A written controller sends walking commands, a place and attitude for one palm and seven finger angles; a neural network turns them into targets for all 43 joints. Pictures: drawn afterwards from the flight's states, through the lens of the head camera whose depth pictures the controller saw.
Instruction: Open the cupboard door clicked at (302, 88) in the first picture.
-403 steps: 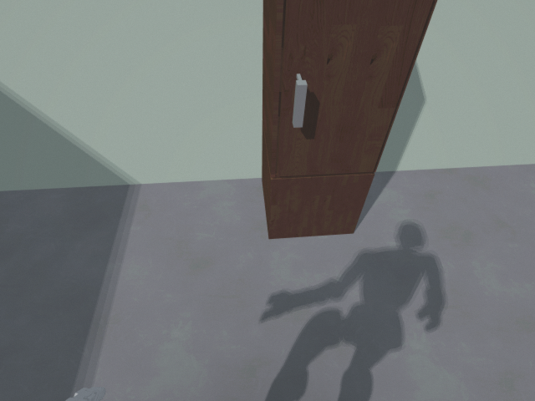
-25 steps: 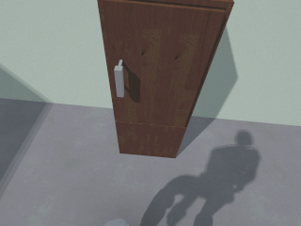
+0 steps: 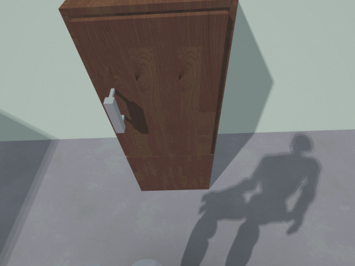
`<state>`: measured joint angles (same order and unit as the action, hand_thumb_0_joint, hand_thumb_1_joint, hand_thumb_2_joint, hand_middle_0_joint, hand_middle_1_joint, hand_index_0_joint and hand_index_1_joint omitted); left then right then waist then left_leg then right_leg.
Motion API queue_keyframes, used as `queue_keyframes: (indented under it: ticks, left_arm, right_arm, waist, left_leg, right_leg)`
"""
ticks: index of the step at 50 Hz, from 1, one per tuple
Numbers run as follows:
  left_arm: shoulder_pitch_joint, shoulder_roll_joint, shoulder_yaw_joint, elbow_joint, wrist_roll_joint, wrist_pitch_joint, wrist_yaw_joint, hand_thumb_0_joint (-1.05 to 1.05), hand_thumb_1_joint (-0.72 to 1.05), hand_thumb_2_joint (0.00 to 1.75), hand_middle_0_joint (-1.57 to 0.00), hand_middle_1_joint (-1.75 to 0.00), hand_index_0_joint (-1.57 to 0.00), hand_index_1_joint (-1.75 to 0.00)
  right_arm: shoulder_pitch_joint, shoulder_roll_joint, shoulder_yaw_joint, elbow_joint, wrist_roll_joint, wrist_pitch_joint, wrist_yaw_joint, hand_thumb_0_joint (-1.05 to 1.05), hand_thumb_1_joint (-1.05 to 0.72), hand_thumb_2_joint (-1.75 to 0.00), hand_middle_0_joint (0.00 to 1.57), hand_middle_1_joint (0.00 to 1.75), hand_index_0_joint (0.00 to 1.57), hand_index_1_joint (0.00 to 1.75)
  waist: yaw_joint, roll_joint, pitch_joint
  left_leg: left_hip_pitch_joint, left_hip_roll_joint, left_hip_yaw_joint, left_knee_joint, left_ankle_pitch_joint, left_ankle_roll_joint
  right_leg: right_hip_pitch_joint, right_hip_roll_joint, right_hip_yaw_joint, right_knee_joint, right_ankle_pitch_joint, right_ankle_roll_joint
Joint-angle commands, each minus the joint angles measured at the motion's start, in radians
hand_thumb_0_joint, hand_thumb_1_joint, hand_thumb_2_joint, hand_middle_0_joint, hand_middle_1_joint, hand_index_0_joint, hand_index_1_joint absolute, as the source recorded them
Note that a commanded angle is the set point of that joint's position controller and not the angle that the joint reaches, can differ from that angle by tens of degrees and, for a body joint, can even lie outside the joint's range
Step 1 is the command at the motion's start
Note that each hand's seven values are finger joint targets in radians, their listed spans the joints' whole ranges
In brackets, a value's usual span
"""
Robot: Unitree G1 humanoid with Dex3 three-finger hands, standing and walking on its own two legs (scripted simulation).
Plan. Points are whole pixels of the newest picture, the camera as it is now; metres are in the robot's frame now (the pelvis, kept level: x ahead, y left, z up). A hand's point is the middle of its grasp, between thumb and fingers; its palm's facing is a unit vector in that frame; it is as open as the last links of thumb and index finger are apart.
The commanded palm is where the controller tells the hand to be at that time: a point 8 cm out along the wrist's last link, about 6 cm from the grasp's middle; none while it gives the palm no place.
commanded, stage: come to a stop and stand still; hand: left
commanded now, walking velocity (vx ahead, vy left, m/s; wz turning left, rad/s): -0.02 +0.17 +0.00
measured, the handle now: (116, 110) +0.55 +0.22 -0.01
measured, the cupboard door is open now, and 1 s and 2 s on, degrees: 0 0 0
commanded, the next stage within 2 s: look again from close up in 0.62 s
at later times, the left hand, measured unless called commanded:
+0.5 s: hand out of the picture -0.04 +0.23 -0.17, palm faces +0.07 -0.98 -0.21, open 7.4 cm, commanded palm none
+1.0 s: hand out of the picture -0.06 +0.23 -0.17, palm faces +0.01 -0.98 -0.20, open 7.4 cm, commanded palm none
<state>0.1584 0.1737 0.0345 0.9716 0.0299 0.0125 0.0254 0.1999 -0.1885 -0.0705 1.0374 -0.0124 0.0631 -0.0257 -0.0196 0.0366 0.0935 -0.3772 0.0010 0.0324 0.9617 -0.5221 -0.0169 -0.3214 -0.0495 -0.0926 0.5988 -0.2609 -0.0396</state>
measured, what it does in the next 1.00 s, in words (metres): steps on the spot: left foot, then right foot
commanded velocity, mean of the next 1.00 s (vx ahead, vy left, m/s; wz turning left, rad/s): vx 0.00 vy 0.01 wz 0.00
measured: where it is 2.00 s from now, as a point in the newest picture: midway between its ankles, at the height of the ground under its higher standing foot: outside the picture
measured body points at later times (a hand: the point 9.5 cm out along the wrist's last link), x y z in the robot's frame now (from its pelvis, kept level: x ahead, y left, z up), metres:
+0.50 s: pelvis -0.04 +0.04 +0.01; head -0.04 +0.05 +0.46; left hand -0.04 +0.28 -0.15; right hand -0.01 -0.19 -0.14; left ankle -0.07 +0.16 -0.73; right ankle -0.05 -0.08 -0.72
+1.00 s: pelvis -0.08 +0.05 +0.00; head -0.09 +0.05 +0.45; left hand -0.06 +0.28 -0.15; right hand -0.07 -0.17 -0.15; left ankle -0.07 +0.16 -0.73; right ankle -0.05 -0.08 -0.73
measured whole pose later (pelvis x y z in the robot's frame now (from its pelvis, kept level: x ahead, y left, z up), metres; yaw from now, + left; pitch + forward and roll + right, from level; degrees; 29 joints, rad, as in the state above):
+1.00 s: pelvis -0.08 +0.05 +0.00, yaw +0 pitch -3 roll +0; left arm 0.28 0.17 -0.01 1.08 0.02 -0.01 0.03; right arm 0.31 -0.15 0.00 1.05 -0.02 0.00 -0.02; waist -0.01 0.00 0.01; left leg -0.21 0.00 0.04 0.52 -0.26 0.02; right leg -0.23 -0.03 -0.03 0.52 -0.24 0.01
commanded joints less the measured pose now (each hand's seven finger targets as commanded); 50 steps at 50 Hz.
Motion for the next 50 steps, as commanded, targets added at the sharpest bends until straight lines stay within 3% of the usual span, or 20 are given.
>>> queue_keyframes:
  ticks: [1, 8, 12, 13, 14, 15, 16, 17, 20, 23, 25, 27, 29, 35, 36, 37, 38, 39, 43, 50]
  left_arm:
    - [0.057, 0.178, 0.049, -0.049, -0.006, -0.013, 0.021, 0.00, 0.90, 0.90, -0.20, -0.30, -0.20, -0.30]
    - [0.086, 0.208, 0.063, -0.030, 0.006, -0.006, 0.015, 0.00, 0.90, 0.90, -0.20, -0.30, -0.20, -0.30]
    - [0.054, 0.197, 0.058, -0.014, -0.001, 0.004, 0.008, 0.00, 0.90, 0.90, -0.20, -0.30, -0.20, -0.30]
    - [0.036, 0.184, 0.054, -0.016, -0.007, 0.010, 0.008, 0.00, 0.90, 0.90, -0.20, -0.30, -0.20, -0.30]
    - [0.030, 0.146, 0.045, -0.024, -0.014, 0.015, 0.006, 0.00, 0.90, 0.90, -0.20, -0.30, -0.20, -0.30]
    - [0.035, 0.100, 0.035, -0.037, -0.021, 0.021, 0.000, 0.00, 0.90, 0.90, -0.20, -0.30, -0.20, -0.30]
    - [0.036, 0.075, 0.033, -0.038, -0.020, 0.018, -0.005, 0.00, 0.90, 0.90, -0.20, -0.30, -0.20, -0.30]
    - [0.039, 0.081, 0.033, -0.016, -0.009, 0.030, -0.002, 0.00, 0.90, 0.90, -0.20, -0.30, -0.20, -0.30]
    - [0.107, 0.073, 0.024, 0.040, -0.006, 0.025, -0.011, 0.00, 0.90, 0.90, -0.20, -0.30, -0.20, -0.30]
    - [0.105, 0.047, 0.000, 0.058, -0.013, 0.001, -0.009, 0.00, 0.90, 0.90, -0.20, -0.30, -0.20, -0.30]
    - [0.167, 0.061, -0.006, 0.097, -0.018, -0.017, -0.002, 0.00, 0.90, 0.90, -0.20, -0.30, -0.20, -0.30]
    - [0.172, 0.108, -0.008, 0.118, -0.020, -0.030, 0.007, 0.00, 0.90, 0.90, -0.20, -0.30, -0.20, -0.30]
    - [0.150, 0.097, -0.010, 0.134, -0.020, -0.033, 0.008, 0.00, 0.90, 0.90, -0.20, -0.30, -0.20, -0.30]
    - [0.153, 0.067, -0.018, 0.149, -0.022, -0.021, 0.010, 0.00, 0.90, 0.90, -0.20, -0.30, -0.20, -0.30]
    - [0.254, 0.092, -0.024, 0.167, -0.005, -0.051, 0.050, 0.00, 0.90, 0.90, -0.20, -0.30, -0.20, -0.30]
    - [0.223, 0.127, -0.022, 0.154, -0.008, -0.072, 0.043, 0.00, 0.90, 0.90, -0.20, -0.30, -0.20, -0.30]
    - [0.204, 0.112, -0.020, 0.121, -0.012, -0.072, 0.040, 0.00, 0.90, 0.90, -0.20, -0.30, -0.20, -0.30]
    - [0.185, 0.102, -0.022, 0.109, -0.016, -0.066, 0.035, 0.00, 0.90, 0.90, -0.20, -0.30, -0.20, -0.30]
    - [0.161, 0.089, -0.025, 0.084, -0.013, -0.042, 0.021, 0.00, 0.90, 0.90, -0.20, -0.30, -0.20, -0.30]
    - [0.180, 0.087, -0.021, 0.054, -0.010, -0.026, 0.011, 0.00, 0.90, 0.90, -0.20, -0.30, -0.20, -0.30]
  right_arm:
    - [0.047, -0.066, -0.014, -0.051, -0.005, -0.009, 0.008, 0.00, -0.90, -0.90, 0.20, 0.30, 0.20, 0.30]
    - [0.022, -0.050, 0.004, -0.068, 0.001, -0.024, 0.018, 0.00, -0.90, -0.90, 0.20, 0.30, 0.20, 0.30]
    - [0.116, -0.037, 0.012, -0.038, 0.003, -0.036, 0.014, 0.00, -0.90, -0.90, 0.20, 0.30, 0.20, 0.30]
    - [0.165, -0.041, 0.015, -0.018, 0.002, -0.043, 0.013, 0.00, -0.90, -0.90, 0.20, 0.30, 0.20, 0.30]
    - [0.186, -0.069, 0.014, -0.015, -0.002, -0.051, 0.012, 0.00, -0.90, -0.90, 0.20, 0.30, 0.20, 0.30]
    - [0.155, -0.120, 0.007, -0.034, -0.011, -0.054, 0.010, 0.00, -0.90, -0.90, 0.20, 0.30, 0.20, 0.30]
    - [0.087, -0.162, 0.006, -0.067, -0.014, -0.052, 0.005, 0.00, -0.90, -0.90, 0.20, 0.30, 0.20, 0.30]
    - [0.013, -0.144, 0.010, -0.070, -0.012, -0.060, 0.001, 0.00, -0.90, -0.90, 0.20, 0.30, 0.20, 0.30]
    - [-0.033, -0.106, 0.028, -0.059, -0.009, -0.064, -0.012, 0.00, -0.90, -0.90, 0.20, 0.30, 0.20, 0.30]
    - [0.053, -0.104, 0.027, -0.015, -0.006, -0.074, -0.015, 0.00, -0.90, -0.90, 0.20, 0.30, 0.20, 0.30]
    - [0.089, -0.095, 0.029, 0.011, 0.005, -0.083, -0.017, 0.00, -0.90, -0.90, 0.20, 0.30, 0.20, 0.30]
    - [0.105, -0.059, 0.035, 0.020, 0.017, -0.087, -0.011, 0.00, -0.90, -0.90, 0.20, 0.30, 0.20, 0.30]
    - [0.103, -0.054, 0.038, 0.036, 0.010, -0.076, -0.012, 0.00, -0.90, -0.90, 0.20, 0.30, 0.20, 0.30]
    - [0.109, -0.046, 0.051, 0.073, 0.008, -0.079, -0.010, 0.00, -0.90, -0.90, 0.20, 0.30, 0.20, 0.30]
    - [0.022, -0.092, 0.051, -0.003, 0.011, -0.093, 0.006, 0.00, -0.90, -0.90, 0.20, 0.30, 0.20, 0.30]
    - [0.031, -0.069, 0.056, -0.036, 0.011, -0.091, 0.012, 0.00, -0.90, -0.90, 0.20, 0.30, 0.20, 0.30]
    - [0.131, -0.034, 0.054, -0.026, 0.000, -0.097, 0.009, 0.00, -0.90, -0.90, 0.20, 0.30, 0.20, 0.30]
    - [0.137, -0.038, 0.055, -0.020, 0.000, -0.100, 0.005, 0.00, -0.90, -0.90, 0.20, 0.30, 0.20, 0.30]
    - [0.120, -0.051, 0.055, -0.035, -0.001, -0.093, 0.001, 0.00, -0.90, -0.90, 0.20, 0.30, 0.20, 0.30]
    - [0.140, -0.074, 0.049, -0.043, -0.008, -0.086, 0.004, 0.00, -0.90, -0.90, 0.20, 0.30, 0.20, 0.30]
  waist:
    - [0.038, -0.157, -0.161]
    - [0.077, -0.229, -0.147]
    - [0.031, -0.232, -0.148]
    - [0.004, -0.188, -0.140]
    - [-0.002, -0.060, -0.127]
    - [0.009, 0.122, -0.071]
    - [0.028, 0.175, -0.019]
    - [0.040, 0.273, 0.011]
    - [0.066, 0.158, 0.019]
    - [0.035, 0.082, -0.046]
    - [0.043, 0.035, -0.122]
    - [0.017, -0.029, -0.124]
    - [0.009, -0.151, -0.101]
    - [0.019, -0.058, -0.018]
    - [0.061, -0.119, 0.016]
    - [0.015, -0.090, -0.016]
    - [-0.012, -0.050, -0.144]
    - [-0.001, -0.034, -0.189]
    - [0.015, -0.028, -0.027]
    - [0.019, -0.025, 0.021]
  left_leg:
    - [-0.087, 0.017, -0.073, 0.203, 0.055, -0.030]
    - [0.014, 0.017, -0.012, -0.164, 0.035, -0.028]
    - [0.190, 0.001, 0.031, -0.435, 0.179, -0.009]
    - [0.279, 0.009, 0.030, -0.541, 0.249, -0.001]
    - [0.297, 0.068, -0.051, -0.621, 0.223, 0.020]
    - [0.179, 0.207, -0.231, -0.732, 0.106, 0.072]
    - [0.001, 0.291, -0.315, -0.811, -0.006, 0.123]
    - [-0.077, 0.290, -0.327, -0.873, -0.052, 0.141]
    - [0.021, 0.206, -0.178, -0.789, 0.203, 0.141]
    - [0.219, 0.198, -0.147, -0.676, 0.554, 0.146]
    - [0.273, 0.158, -0.115, -0.567, 0.684, 0.102]
    - [0.222, 0.103, -0.069, -0.560, 0.545, 0.042]
    - [0.246, 0.096, -0.055, -0.575, 0.466, 0.023]
    - [0.216, 0.100, -0.064, -0.643, 0.355, 0.033]
    - [0.120, 0.109, -0.027, -0.441, 0.389, 0.009]
    - [0.145, 0.079, -0.020, -0.474, 0.345, 0.005]
    - [0.170, 0.066, -0.034, -0.498, 0.315, 0.021]
    - [0.181, 0.076, -0.045, -0.503, 0.367, 0.029]
    - [0.100, 0.094, -0.083, -0.554, 0.340, 0.042]
    - [0.006, 0.090, -0.118, -0.638, 0.098, 0.051]
  right_leg:
    - [0.164, -0.288, 0.232, -0.212, 0.603, -0.149]
    - [0.176, -0.267, 0.254, -0.277, 0.305, -0.145]
    - [0.071, -0.203, 0.222, -0.279, 0.070, -0.082]
    - [-0.008, -0.178, 0.205, -0.256, -0.035, -0.048]
    - [-0.072, -0.116, 0.156, -0.189, -0.131, -0.007]
    - [-0.101, -0.030, 0.075, -0.088, -0.155, 0.042]
    - [-0.041, 0.002, 0.028, 0.014, -0.121, 0.058]
    - [-0.004, -0.001, 0.057, 0.118, -0.139, 0.057]
    - [-0.035, 0.004, 0.090, 0.222, -0.120, 0.052]
    - [-0.007, 0.000, 0.062, -0.016, -0.102, 0.066]
    - [0.125, -0.017, 0.084, -0.240, 0.138, 0.063]
    - [0.197, -0.112, 0.161, -0.226, 0.385, 0.023]
    - [0.138, -0.096, 0.166, -0.217, 0.329, 0.009]
    - [0.091, -0.061, 0.159, -0.272, 0.086, 0.025]
    - [0.101, -0.105, 0.187, -0.234, 0.399, 0.030]
    - [0.105, -0.142, 0.195, -0.208, 0.526, 0.005]
    - [0.173, -0.125, 0.184, -0.147, 0.458, -0.008]
    - [0.188, -0.101, 0.163, -0.128, 0.354, -0.005]
    - [0.090, -0.052, 0.145, -0.174, 0.047, 0.005]
    - [0.074, -0.036, 0.132, -0.186, -0.078, 0.008]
